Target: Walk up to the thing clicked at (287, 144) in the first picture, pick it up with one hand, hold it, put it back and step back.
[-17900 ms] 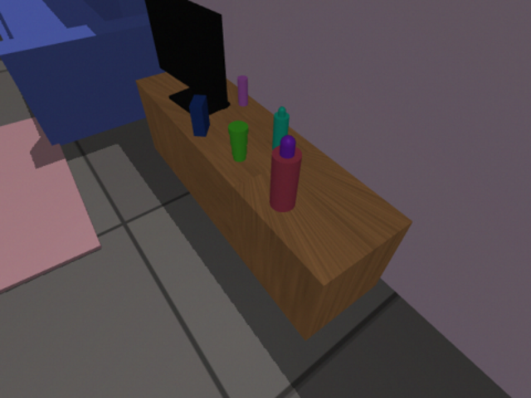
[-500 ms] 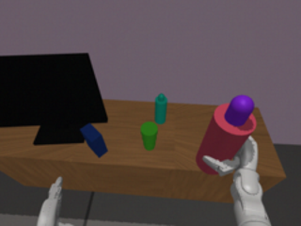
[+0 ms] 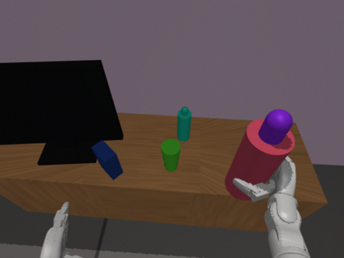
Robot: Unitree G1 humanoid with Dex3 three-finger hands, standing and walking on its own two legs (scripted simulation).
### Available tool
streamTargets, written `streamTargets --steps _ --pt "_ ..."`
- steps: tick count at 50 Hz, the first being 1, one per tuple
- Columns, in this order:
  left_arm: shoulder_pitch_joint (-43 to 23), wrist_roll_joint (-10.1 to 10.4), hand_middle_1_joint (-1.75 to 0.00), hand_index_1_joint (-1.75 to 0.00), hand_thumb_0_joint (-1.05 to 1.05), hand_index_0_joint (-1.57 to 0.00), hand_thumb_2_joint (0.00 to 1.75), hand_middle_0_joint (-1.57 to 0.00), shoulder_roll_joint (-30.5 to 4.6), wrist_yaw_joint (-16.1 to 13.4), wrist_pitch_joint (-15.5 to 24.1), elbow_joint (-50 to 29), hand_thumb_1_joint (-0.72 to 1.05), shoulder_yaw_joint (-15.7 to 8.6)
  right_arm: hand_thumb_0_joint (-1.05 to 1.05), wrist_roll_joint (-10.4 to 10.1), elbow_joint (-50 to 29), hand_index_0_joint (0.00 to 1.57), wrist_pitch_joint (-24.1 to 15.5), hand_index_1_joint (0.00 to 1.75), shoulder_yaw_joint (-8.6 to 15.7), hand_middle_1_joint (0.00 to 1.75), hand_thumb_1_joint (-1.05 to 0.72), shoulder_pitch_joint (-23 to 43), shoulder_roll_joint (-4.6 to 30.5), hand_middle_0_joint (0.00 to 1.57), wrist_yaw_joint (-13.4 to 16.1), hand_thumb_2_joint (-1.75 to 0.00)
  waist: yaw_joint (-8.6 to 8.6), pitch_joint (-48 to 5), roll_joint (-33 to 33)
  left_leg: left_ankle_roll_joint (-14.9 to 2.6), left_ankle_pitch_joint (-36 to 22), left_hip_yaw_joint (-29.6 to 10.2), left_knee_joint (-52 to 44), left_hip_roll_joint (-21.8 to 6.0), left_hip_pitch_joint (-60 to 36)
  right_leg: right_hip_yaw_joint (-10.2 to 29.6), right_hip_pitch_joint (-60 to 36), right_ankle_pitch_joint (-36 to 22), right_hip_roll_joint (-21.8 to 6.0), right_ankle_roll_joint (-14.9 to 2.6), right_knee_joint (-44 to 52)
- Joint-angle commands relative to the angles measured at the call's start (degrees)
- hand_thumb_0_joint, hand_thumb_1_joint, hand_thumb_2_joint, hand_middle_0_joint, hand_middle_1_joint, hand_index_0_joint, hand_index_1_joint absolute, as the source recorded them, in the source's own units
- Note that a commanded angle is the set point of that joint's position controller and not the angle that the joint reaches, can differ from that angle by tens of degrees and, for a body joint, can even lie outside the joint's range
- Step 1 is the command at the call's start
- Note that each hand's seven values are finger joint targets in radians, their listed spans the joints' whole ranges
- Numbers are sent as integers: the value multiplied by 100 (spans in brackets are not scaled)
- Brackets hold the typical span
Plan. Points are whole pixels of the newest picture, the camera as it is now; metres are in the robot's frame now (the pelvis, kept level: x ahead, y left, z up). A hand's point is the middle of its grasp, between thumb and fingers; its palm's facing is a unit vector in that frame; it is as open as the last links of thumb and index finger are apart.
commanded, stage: crouch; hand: right
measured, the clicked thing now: (257, 157) +0.34 -0.17 +0.08
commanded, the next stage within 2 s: lower in 1.26 s
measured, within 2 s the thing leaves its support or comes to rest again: neither
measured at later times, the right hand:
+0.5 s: hand (253, 167) +0.38 -0.20 -0.05, palm faces +0.28 +0.96 -0.01, open 11.9 cm
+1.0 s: hand (250, 159) +0.44 -0.22 -0.10, palm faces +0.31 +0.95 -0.01, open 11.9 cm
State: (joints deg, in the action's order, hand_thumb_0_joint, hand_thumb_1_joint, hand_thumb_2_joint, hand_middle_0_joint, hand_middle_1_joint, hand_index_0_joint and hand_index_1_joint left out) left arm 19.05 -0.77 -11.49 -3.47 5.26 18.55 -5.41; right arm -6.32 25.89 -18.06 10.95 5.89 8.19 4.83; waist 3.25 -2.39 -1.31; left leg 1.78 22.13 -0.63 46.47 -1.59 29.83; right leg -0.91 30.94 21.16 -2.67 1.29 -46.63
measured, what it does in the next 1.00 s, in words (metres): lowers itself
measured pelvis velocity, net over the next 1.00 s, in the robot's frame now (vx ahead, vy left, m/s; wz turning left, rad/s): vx -0.02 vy -0.01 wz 0.03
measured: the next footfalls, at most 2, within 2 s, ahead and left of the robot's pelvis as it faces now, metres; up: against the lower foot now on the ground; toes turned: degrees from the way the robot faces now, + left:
none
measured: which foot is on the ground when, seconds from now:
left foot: down 0.00-1.00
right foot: down 0.00-1.00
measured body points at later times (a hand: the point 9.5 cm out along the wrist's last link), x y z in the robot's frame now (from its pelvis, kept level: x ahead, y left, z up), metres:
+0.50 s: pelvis -0.01 +0.00 -0.03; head +0.08 -0.04 +0.40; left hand +0.15 +0.27 -0.04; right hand +0.36 -0.25 -0.04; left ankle +0.02 +0.14 -0.70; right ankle +0.03 -0.13 -0.70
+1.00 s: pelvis -0.02 -0.01 -0.08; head +0.11 -0.06 +0.35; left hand +0.14 +0.27 -0.04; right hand +0.42 -0.27 -0.10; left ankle +0.02 +0.14 -0.70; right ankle +0.03 -0.13 -0.70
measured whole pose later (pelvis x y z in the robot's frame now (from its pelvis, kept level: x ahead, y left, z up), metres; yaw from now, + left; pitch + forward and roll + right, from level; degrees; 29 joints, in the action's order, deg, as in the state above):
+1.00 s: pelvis -0.02 -0.01 -0.08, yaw +2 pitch +22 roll +4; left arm 22.7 -6.3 -14.8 2.5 1.6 -4.6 -4.5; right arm -0.1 64.9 -33.5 30.2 34.7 24.5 3.0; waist 14.1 -7.5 -2.9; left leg 2.1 28.8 0.5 69.2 0.6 62.6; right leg 1.8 65.6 29.7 -4.7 1.0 -73.0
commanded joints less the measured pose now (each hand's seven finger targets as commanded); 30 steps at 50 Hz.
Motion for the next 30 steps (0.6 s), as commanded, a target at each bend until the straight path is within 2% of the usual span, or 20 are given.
streamTargets --steps 1,3,4,5,6,8,9,11,12,15,17,19,20,21,22,25,26,27,29,30 --pt "-225 40 -6 -5 0 -5 4 -4 -633 -64 305 -970 -51 -225 0 -182 -1968 125 -767 141 106 141 8 2307 669 118 -29 -129 -1 -1761 372 -115 -1372 180 -629 190 -332 9 -1052 -1040 196 -129 653" --pt "-273 28 -5 -5 0 -5 4 -4 -613 -59 290 -886 -52 -184 0 -185 -1623 125 -771 142 170 142 9 2257 623 118 -10 -129 -4 -1571 293 -114 -1201 189 -610 183 -200 3 -818 -874 191 -132 641" --pt "-333 9 -5 -5 0 -5 4 -4 -659 -63 287 -992 -52 -226 0 -155 -1852 125 -833 141 325 141 9 2506 875 117 12 -129 -24 -1795 344 -112 -1250 149 -594 161 -254 -7 -881 -895 197 -137 587" --pt "-373 10 -5 -4 0 -5 4 -4 -900 -79 294 -1071 -52 -418 0 -136 -1762 126 -842 142 335 142 6 2581 935 118 14 -130 37 -1851 296 -112 -1183 174 -577 186 -188 15 -986 -843 171 -129 597" --pt "-245 -19 -5 -5 0 -5 4 -4 -832 -61 302 -1094 -52 -340 0 -118 -1468 127 -847 143 279 143 7 2471 821 119 -9 -131 77 -1743 288 -108 -1230 182 -551 183 -185 21 -911 -887 179 -132 562" --pt "-161 -14 -5 -5 0 -5 4 -4 -900 -62 285 -1112 -53 -442 0 -132 -1257 126 -889 142 447 142 8 2570 941 119 -27 -130 129 -1843 89 -80 -1393 129 -503 165 -163 12 -796 -977 201 -175 410" --pt "-64 -20 -5 -5 0 -5 4 -4 -687 -37 247 -966 -52 -263 0 -124 -1053 127 -931 143 479 143 8 2668 974 119 -32 -130 120 -1583 89 -75 -1295 92 -495 142 -84 -27 -560 -857 227 -190 352" --pt "-273 -35 -5 -4 0 -5 4 -4 -810 -32 286 -1289 -52 -376 0 -116 -1108 124 -1072 141 725 140 12 3057 1233 116 -32 -128 158 -1886 48 -66 -1172 38 -426 138 20 5 -560 -746 201 -201 233" --pt "-201 -50 -5 -4 0 -5 4 -4 -947 -25 278 -1229 -52 -537 0 -105 -756 123 -1092 140 687 140 13 3001 1157 115 -46 -127 237 -1879 113 -80 -1219 39 -345 138 108 8 -500 -769 212 -197 185" --pt "-53 -106 -5 -4 0 -5 3 -4 -737 58 265 -1256 -52 -381 0 -54 -424 122 -1302 138 800 138 14 3327 1260 114 -60 -125 222 -1840 196 -93 -1179 69 -53 165 479 25 -165 -742 199 -183 -22" --pt "-225 -125 -6 -4 0 -6 3 -5 -950 79 280 -1766 -52 -524 0 -16 -398 119 -1457 136 961 136 18 3744 1523 111 -81 -124 295 -2406 191 -95 -1159 66 89 189 535 79 -247 -732 175 -183 -181" --pt "89 -182 -6 -5 0 -6 4 -5 -746 143 247 -1630 -52 -345 0 47 146 119 -1562 135 859 135 17 3794 1406 111 -114 -124 342 -2274 506 -113 -1099 62 263 198 805 51 -75 -700 185 -152 -302" --pt "174 -195 -6 -5 0 -6 4 -5 -754 174 235 -1478 -52 -378 0 54 308 118 -1617 135 946 135 18 3846 1459 110 -133 -123 341 -2282 589 -116 -1102 65 371 201 997 69 42 -741 181 -144 -419" --pt "56 -199 -6 -5 0 -6 4 -5 -691 203 272 -1837 -52 -235 0 68 240 117 -1697 134 976 134 18 3980 1557 110 -157 -122 320 -2614 620 -118 -1198 63 471 215 979 93 -30 -894 171 -136 -508" --pt "58 -223 -6 -5 0 -6 4 -5 -928 189 274 -2018 -52 -483 0 94 77 118 -1780 135 1137 135 20 4294 1847 110 -156 -123 398 -3087 707 -112 -1361 52 551 220 965 109 -203 -1110 154 -139 -654" --pt "262 -284 -6 -5 0 -6 4 -5 -842 243 208 -2195 -52 -291 0 126 315 121 -1896 138 1084 138 15 4678 1866 114 -172 -127 438 -3114 915 -141 -1235 118 716 274 1180 133 -63 -1086 136 -101 -764" --pt "247 -278 -6 -5 0 -6 4 -5 -914 259 194 -2171 -52 -343 0 123 779 122 -1909 138 1174 138 11 4608 1936 115 -188 -126 475 -2888 947 -148 -1069 155 774 284 1365 156 133 -958 122 -88 -773" --pt "186 -276 -6 -5 0 -6 4 -5 -1078 261 171 -2172 -52 -485 0 155 1142 122 -1919 139 1443 139 12 4442 2240 115 -167 -127 418 -2830 982 -150 -989 173 855 292 1483 180 246 -948 112 -74 -795" --pt "279 -338 -6 -5 0 -6 4 -5 -1288 268 162 -2567 -52 -686 0 210 692 126 -2033 142 1546 142 12 4924 2505 118 -144 -130 538 -3664 1163 -140 -1331 130 945 298 1362 194 -144 -1369 95 -99 -1057" --pt "324 -366 -6 -5 0 -6 4 -5 -1250 280 154 -2745 -52 -608 0 220 946 126 -2026 143 1459 143 11 4898 2305 118 -153 -131 635 -3683 979 -131 -1411 187 992 335 1389 225 -138 -1545 69 -107 -1143"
